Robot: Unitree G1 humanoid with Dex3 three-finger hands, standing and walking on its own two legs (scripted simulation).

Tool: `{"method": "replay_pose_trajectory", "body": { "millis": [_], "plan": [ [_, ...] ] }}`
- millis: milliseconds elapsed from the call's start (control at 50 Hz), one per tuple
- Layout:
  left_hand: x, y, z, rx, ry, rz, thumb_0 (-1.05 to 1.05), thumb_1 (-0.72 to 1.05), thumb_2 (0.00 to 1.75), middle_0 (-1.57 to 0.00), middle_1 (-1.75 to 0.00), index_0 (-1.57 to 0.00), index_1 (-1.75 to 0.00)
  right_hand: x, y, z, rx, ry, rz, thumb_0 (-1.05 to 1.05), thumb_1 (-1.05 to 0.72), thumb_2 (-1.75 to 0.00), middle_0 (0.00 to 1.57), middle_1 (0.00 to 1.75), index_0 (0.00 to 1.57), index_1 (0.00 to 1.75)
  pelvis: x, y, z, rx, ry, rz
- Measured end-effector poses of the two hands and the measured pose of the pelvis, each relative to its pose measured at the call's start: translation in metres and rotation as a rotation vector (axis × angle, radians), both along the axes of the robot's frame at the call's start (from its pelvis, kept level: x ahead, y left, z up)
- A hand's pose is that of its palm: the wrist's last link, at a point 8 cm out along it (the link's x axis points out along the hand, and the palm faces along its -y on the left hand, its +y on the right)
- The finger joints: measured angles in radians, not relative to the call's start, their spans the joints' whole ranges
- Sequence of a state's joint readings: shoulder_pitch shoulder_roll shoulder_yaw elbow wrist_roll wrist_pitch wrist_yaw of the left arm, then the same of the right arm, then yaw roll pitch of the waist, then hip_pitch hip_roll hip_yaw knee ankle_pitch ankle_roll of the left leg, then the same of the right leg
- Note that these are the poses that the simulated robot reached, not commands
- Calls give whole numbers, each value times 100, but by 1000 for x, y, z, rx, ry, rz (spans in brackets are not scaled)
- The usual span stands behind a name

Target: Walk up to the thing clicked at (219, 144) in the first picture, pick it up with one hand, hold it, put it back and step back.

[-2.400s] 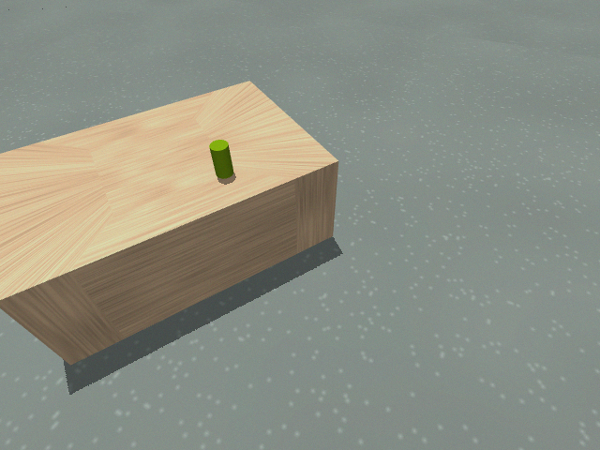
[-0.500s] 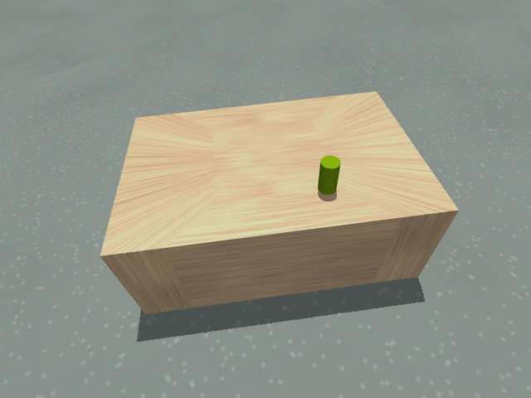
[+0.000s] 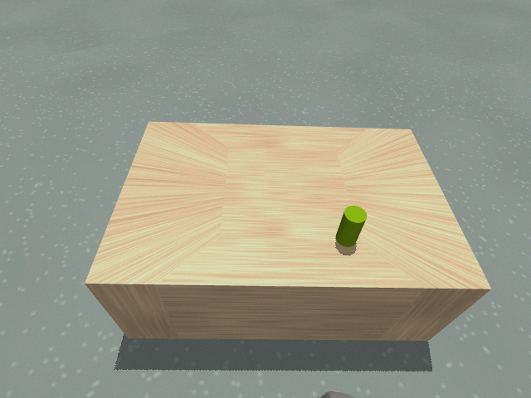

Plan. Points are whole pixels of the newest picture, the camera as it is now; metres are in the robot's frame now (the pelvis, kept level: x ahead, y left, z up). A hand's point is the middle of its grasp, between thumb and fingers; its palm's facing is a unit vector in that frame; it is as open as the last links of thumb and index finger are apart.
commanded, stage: walk up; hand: right
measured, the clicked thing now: (350, 226) +0.64 -0.23 -0.28
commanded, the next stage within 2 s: stand in 1.68 s
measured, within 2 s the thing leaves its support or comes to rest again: neither
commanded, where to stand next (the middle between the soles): +0.16 -0.03 m, yaw +1 degrees
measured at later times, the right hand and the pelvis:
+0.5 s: hand out of the picture +0.17 -0.31 -0.16, palm faces -0.10 +0.91 -0.39, open 7.4 cm; pelvis +0.09 -0.04 -0.01, yaw +4 degrees
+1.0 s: hand (433, 360) +0.24 -0.27 -0.13, palm faces -0.08 +0.94 -0.34, open 7.4 cm; pelvis +0.10 -0.03 +0.01, yaw +3 degrees
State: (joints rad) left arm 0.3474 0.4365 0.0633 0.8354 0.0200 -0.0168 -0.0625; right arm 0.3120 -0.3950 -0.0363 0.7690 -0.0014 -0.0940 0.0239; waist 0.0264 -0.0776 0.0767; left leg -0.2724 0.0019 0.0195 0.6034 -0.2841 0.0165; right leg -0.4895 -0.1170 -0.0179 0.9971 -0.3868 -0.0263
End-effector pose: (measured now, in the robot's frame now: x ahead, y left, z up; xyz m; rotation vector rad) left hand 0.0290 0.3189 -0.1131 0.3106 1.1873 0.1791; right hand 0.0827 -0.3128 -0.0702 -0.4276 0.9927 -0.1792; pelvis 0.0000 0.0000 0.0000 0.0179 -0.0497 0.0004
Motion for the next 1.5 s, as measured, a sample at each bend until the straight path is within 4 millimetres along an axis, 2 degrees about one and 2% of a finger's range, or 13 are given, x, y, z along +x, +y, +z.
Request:
{"method": "replay_pose_trajectory", "body": {
  "millis": [80,160,240,340,460,560,700,820,1040,1320,1500],
  "plan": [
    [36,-15,8,20,-26,-10,1,90,89,-21,-30,-21,-30,4,-24,-10,3,52,-20,0,-90,-90,20,30,21,30,24,-18,-1,-2,3,9],
    [65,-30,9,83,-68,-11,1,90,89,-21,-30,-21,-30,18,-53,-35,6,103,-48,1,-90,-90,20,30,21,30,47,-41,-15,-13,7,24],
    [82,-48,16,91,-91,8,1,90,89,-21,-30,-21,-30,37,-61,-50,15,161,-49,1,-90,-90,20,30,21,30,58,-50,-14,-11,4,47],
    [95,-56,20,91,-86,8,1,90,89,-21,-31,-21,-30,62,-57,-51,40,186,-19,1,-90,-90,20,30,21,30,72,-53,-8,-11,19,60],
    [109,-44,1,81,-56,36,1,90,89,-21,-31,-21,-30,82,-47,-50,23,185,-15,1,-90,-90,20,30,21,30,85,-47,-15,2,23,68],
    [119,-46,-5,60,-36,58,1,90,89,-21,-30,-21,-30,99,-39,-45,31,179,-18,1,-90,-90,20,30,21,30,94,-45,-11,-22,18,73],
    [124,-46,-1,53,-17,52,1,90,89,-21,-30,-21,-30,133,-27,-40,54,136,-13,1,-90,-90,20,30,21,30,101,-40,-4,-22,17,71],
    [129,-39,5,57,-18,56,1,90,89,-21,-30,-21,-30,148,-15,-34,74,120,-8,0,-90,-90,20,30,21,30,102,-35,3,-24,10,62],
    [129,-34,13,52,4,66,1,90,89,-21,-30,-21,-30,145,-6,-26,92,140,-28,0,-90,-90,20,30,21,30,102,-30,14,-21,-1,48],
    [123,-43,14,41,50,64,1,90,89,-21,-30,-21,-30,122,-14,-28,95,194,-80,0,-90,-90,20,30,21,30,105,-32,19,-15,1,40],
    [132,-48,16,44,45,58,1,90,89,-21,-30,-21,-30,116,-19,-31,103,207,-105,1,-90,-90,20,30,21,30,109,-35,19,-16,3,36]
  ]
}}
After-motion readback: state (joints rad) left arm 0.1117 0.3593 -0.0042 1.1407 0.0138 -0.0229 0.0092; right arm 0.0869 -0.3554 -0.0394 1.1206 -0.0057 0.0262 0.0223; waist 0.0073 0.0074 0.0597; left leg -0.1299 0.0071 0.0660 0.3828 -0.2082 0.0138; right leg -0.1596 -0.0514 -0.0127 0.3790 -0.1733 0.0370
